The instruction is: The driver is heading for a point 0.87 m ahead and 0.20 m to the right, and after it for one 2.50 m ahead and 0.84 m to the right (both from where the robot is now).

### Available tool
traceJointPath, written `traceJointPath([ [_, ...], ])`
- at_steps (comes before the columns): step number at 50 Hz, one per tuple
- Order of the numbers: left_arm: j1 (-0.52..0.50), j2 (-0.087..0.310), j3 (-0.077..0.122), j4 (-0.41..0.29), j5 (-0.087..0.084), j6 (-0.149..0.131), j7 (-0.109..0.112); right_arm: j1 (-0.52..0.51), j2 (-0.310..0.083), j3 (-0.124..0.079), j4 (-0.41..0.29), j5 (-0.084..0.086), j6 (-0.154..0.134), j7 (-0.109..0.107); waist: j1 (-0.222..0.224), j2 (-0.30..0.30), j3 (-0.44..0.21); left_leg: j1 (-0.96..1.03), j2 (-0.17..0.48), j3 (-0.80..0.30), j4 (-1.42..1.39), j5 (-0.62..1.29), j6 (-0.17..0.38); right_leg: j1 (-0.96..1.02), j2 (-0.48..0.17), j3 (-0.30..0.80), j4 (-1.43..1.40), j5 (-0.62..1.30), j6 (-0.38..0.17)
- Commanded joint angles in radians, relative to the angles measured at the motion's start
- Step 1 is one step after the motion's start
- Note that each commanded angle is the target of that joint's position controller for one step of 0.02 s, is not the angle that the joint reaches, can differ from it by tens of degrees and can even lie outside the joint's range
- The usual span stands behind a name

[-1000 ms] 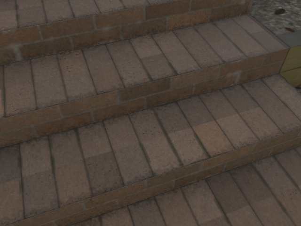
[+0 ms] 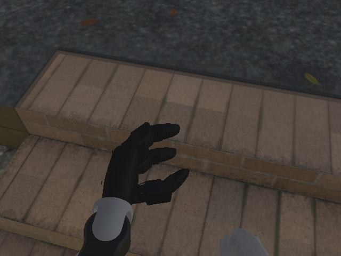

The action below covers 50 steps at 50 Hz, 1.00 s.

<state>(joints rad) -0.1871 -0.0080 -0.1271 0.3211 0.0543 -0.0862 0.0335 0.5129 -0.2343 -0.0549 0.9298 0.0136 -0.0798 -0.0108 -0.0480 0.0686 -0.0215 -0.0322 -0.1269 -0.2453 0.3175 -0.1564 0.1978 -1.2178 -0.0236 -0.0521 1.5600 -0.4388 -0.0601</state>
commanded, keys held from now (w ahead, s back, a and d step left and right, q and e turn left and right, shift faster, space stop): w+shift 0.04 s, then w+e+shift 0.96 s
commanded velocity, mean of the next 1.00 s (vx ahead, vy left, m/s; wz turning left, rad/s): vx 1.00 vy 0.00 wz -0.53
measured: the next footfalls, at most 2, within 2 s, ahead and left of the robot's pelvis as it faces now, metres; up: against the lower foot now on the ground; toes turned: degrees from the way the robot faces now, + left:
right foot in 0.06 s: +0.17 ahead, -0.14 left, +0.15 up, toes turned +3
left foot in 0.40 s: +0.54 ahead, +0.11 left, +0.29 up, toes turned +1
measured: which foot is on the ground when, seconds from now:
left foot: down 0.00-0.04, up 0.06-0.38, down 0.40-0.80, up 0.82-1.00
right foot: up 0.00-0.04, down 0.06-0.40, up 0.42-0.80, down 0.82-1.00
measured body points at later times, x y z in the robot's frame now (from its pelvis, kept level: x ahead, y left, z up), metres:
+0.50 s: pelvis +0.45 +0.00 +0.21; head +0.46 -0.01 +0.65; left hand +0.45 +0.26 +0.08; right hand +0.67 -0.20 +0.14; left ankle +0.50 +0.11 -0.46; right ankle +0.26 -0.12 -0.32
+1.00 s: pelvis +0.89 -0.14 +0.38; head +0.89 -0.14 +0.83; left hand +1.05 +0.08 +0.25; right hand +1.00 -0.42 +0.35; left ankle +0.96 +0.01 -0.15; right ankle +0.82 -0.14 -0.32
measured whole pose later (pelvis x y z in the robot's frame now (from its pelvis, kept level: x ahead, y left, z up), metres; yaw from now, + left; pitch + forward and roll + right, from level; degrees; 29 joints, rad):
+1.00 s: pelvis +0.89 -0.14 +0.38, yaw -32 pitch +4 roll -1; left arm 0.44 0.27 0.06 0.83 0.01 -0.04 0.00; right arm 0.08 -0.13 0.04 0.49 -0.08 -0.10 0.01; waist 0.01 0.00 -0.09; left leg -0.85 0.04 -0.13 1.71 -0.43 0.02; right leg -0.35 0.26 0.10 0.76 -0.46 -0.19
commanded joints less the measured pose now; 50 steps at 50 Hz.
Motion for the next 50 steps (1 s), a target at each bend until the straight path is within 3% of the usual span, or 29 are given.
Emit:
traceJointPath([
  [1,0.534,0.283,0.151,0.086,-0.026,0.023,0.037,-0.279,-0.338,-0.112,-0.203,0.026,-0.079,0.0,0.366,0.007,-0.419,-0.384,0.186,-0.104,0.333,1.695,-0.007,1.226,0.048,0.029,-0.451,0.059,-0.031],
  [2,0.682,0.377,0.188,0.163,-0.017,-0.005,0.032,-0.365,-0.299,-0.117,-0.236,0.009,-0.103,0.014,0.426,-0.164,-0.513,-0.36,0.11,-0.048,0.764,1.553,-0.1,1.365,-0.023,0.143,-0.692,0.007,-0.079],
  [3,0.719,0.402,0.21,0.28,-0.046,-0.007,0.016,-0.518,-0.161,-0.081,-0.263,-0.058,-0.128,0.04,0.454,-0.307,-0.362,-0.437,-0.028,0.044,1.122,0.411,-0.094,1.318,-0.007,0.124,-0.861,0.248,-0.091],
  [4,0.611,0.396,0.213,0.34,-0.039,-0.009,0.011,-0.378,0.044,-0.032,-0.316,-0.07,-0.128,0.044,0.215,-0.437,-0.277,-0.803,-0.142,-0.006,1.475,-0.034,-0.118,1.361,-0.212,0.641,-1.011,0.917,-0.212],
  [5,0.509,0.322,0.204,0.323,-0.008,-0.013,-0.017,-0.251,0.052,-0.018,-0.336,-0.055,-0.107,0.046,0.114,-0.274,-0.321,-0.931,-0.087,-0.005,1.675,-0.085,-0.097,1.389,-0.302,0.849,-1.044,0.685,-0.303],
  [6,0.514,0.216,0.186,0.389,-0.022,-0.02,-0.027,-0.343,0.097,0.01,-0.377,-0.063,-0.086,0.041,0.1,-0.176,-0.226,-1.045,-0.054,0.02,1.801,-0.12,-0.078,1.345,-0.269,0.856,-1.103,0.371,-0.304],
  [8,0.573,0.134,0.172,0.525,-0.039,-0.042,-0.034,-0.443,0.211,0.075,-0.45,-0.105,-0.038,0.023,0.041,-0.057,0.01,-1.281,0.005,0.033,1.956,-0.306,-0.032,1.181,-0.208,0.634,-1.171,0.065,-0.196],
  [11,0.563,0.118,0.153,0.61,-0.047,-0.062,-0.035,-0.692,0.162,0.103,-0.57,-0.074,-0.002,0.011,-0.008,-0.029,0.253,-1.269,0.148,0.21,1.609,-0.421,-0.066,0.818,-0.093,0.29,-1.36,0.259,-0.119],
  [14,0.701,0.242,0.17,0.663,-0.047,-0.069,-0.014,-0.861,0.147,0.128,-0.686,-0.06,-0.01,0.005,0.042,-0.075,0.192,-1.256,0.21,0.306,1.533,-0.504,-0.087,0.864,-0.126,0.307,-1.557,0.395,-0.176],
  [16,0.657,0.276,0.182,0.626,-0.083,-0.044,0.011,-0.768,0.193,0.157,-0.681,-0.04,-0.025,0.035,-0.013,0.041,0.02,-0.432,0.202,0.341,0.96,-0.132,-0.062,0.564,-0.063,0.186,-1.686,0.589,-0.164],
  [17,0.698,0.351,0.188,0.579,-0.109,-0.064,0.003,-0.616,0.124,0.113,-0.587,-0.029,-0.027,0.03,-0.041,0.075,-0.232,-0.012,0.071,0.413,1.011,-0.058,-0.081,0.561,-0.054,0.19,-1.525,1.258,-0.175],
  [18,0.653,0.53,0.247,0.54,-0.093,-0.088,-0.02,-0.346,0.076,0.069,-0.546,-0.028,-0.006,0.011,-0.177,-0.139,-0.37,0.112,0.064,0.343,0.921,-0.138,-0.092,0.74,-0.113,0.219,-1.308,1.623,-0.173],
  [19,0.57,0.617,0.296,0.498,-0.097,-0.101,-0.035,-0.206,-0.015,0.021,-0.512,-0.028,0.018,-0.002,-0.288,-0.199,-0.443,0.11,0.071,0.281,0.73,-0.242,-0.096,0.906,-0.131,0.26,-1.029,1.837,-0.137],
  [20,0.548,0.547,0.297,0.486,-0.063,-0.109,-0.062,-0.142,-0.114,-0.025,-0.473,-0.037,0.023,-0.007,-0.292,-0.129,-0.481,0.173,0.136,0.165,0.63,-0.324,-0.074,0.874,-0.084,0.287,-0.695,1.561,-0.09],
  [21,0.564,0.321,0.263,0.404,-0.079,-0.112,-0.088,-0.159,-0.226,-0.055,-0.423,-0.057,-0.009,0.005,-0.175,0.278,-0.502,0.254,0.49,-0.369,0.328,-0.165,0.019,0.614,0.112,0.239,-0.135,0.313,-0.014],
  [22,0.608,0.317,0.267,0.384,-0.07,-0.096,-0.084,-0.222,-0.165,-0.05,-0.426,-0.06,0.005,0.008,-0.131,0.19,-0.517,0.16,0.566,-0.658,0.114,-0.134,0.043,0.489,0.114,0.265,0.251,0.299,-0.013],
  [24,0.504,0.198,0.238,0.33,-0.023,-0.045,-0.06,-0.356,-0.026,-0.016,-0.308,-0.023,-0.025,0.018,-0.002,-0.039,-0.168,-0.057,0.497,-0.385,0.113,-0.399,0.036,0.286,0.007,0.152,0.388,0.361,-0.035],
  [27,0.441,0.054,0.156,0.27,-0.02,0.018,-0.072,-0.222,0.123,0.019,-0.093,-0.052,-0.05,0.025,0.091,-0.033,-0.001,-0.184,0.435,-0.014,0.079,-0.185,-0.064,0.102,0.002,0.175,0.639,0.226,-0.106],
  [31,0.229,0.031,0.122,0.149,-0.055,0.083,-0.018,-0.181,0.08,0.028,0.033,-0.067,-0.088,0.033,0.156,0.016,0.169,-0.263,0.479,0.257,-0.152,-0.077,-0.132,-0.126,0.023,0.18,0.723,-0.01,-0.143],
  [34,0.058,0.125,0.115,0.068,-0.056,0.116,-0.018,-0.181,0.025,0.039,0.052,-0.039,-0.07,0.014,0.201,-0.04,0.243,-0.419,0.346,0.521,-0.368,0.067,-0.153,0.077,0.016,0.004,0.215,0.029,-0.15],
  [36,0.229,0.194,0.13,0.153,-0.033,0.117,-0.05,-0.202,-0.064,0.04,-0.001,0.006,-0.057,-0.024,0.258,-0.111,0.07,-0.458,0.291,0.658,-0.281,0.774,-0.124,0.582,0.08,-0.186,0.005,0.166,-0.155],
  [37,0.31,0.249,0.149,0.198,-0.048,0.12,-0.066,-0.165,-0.216,0.005,-0.049,0.028,-0.061,-0.044,0.265,-0.091,-0.137,-0.377,0.309,0.61,-0.164,1.274,-0.084,0.836,0.152,-0.207,-0.059,0.206,-0.146],
  [39,0.605,0.341,0.199,0.237,-0.056,0.113,-0.058,-0.241,-0.421,-0.074,-0.139,0.018,-0.064,-0.029,0.385,0.1,-0.309,-0.031,0.411,0.529,0.289,1.749,-0.09,0.926,0.164,-0.146,-0.257,-0.047,-0.142],
  [40,0.649,0.402,0.23,0.247,-0.067,0.097,-0.059,-0.248,-0.377,-0.08,-0.176,0.02,-0.046,-0.001,0.382,0.101,-0.329,-0.056,0.386,0.47,0.649,1.538,-0.093,1.042,0.212,-0.03,-0.489,-0.13,-0.165],
  [41,0.476,0.434,0.26,0.244,-0.091,0.079,-0.064,-0.243,-0.194,-0.05,-0.202,-0.023,-0.038,0.028,0.264,-0.043,-0.181,-0.303,0.239,0.401,1.07,0.399,-0.137,1.025,0.174,0.239,-0.743,-0.118,-0.256],
  [42,0.333,0.512,0.267,0.242,-0.079,0.086,-0.061,-0.247,-0.026,-0.011,-0.336,-0.054,-0.052,0.061,0.096,-0.365,-0.177,-0.746,0.055,0.294,1.487,-0.089,-0.198,1.129,0.044,0.761,-1.013,0.01,-0.356],
  [43,0.381,0.514,0.267,0.232,-0.068,0.094,-0.041,-0.258,-0.029,0.001,-0.43,-0.091,-0.073,0.069,0.094,-0.267,-0.278,-0.862,0.076,0.144,1.649,-0.069,-0.179,1.219,-0.043,1.004,-1.177,-0.124,-0.39],
  [46,0.524,0.408,0.233,0.383,-0.028,0.034,-0.014,-0.385,0.054,0.061,-0.5,-0.103,-0.072,0.03,0.056,-0.022,0.023,-1.06,0.118,0.133,1.722,-0.249,-0.163,0.969,-0.001,0.816,-1.139,0.119,-0.314],
  [50,0.471,0.396,0.209,0.4,-0.045,-0.014,-0.032,-0.448,-0.06,0.061,-0.526,-0.083,0.003,0.004,-0.012,0.037,0.143,-0.846,0.201,0.179,1.066,-0.355,-0.195,0.675,0.087,0.522,-1.288,0.222,-0.248],
])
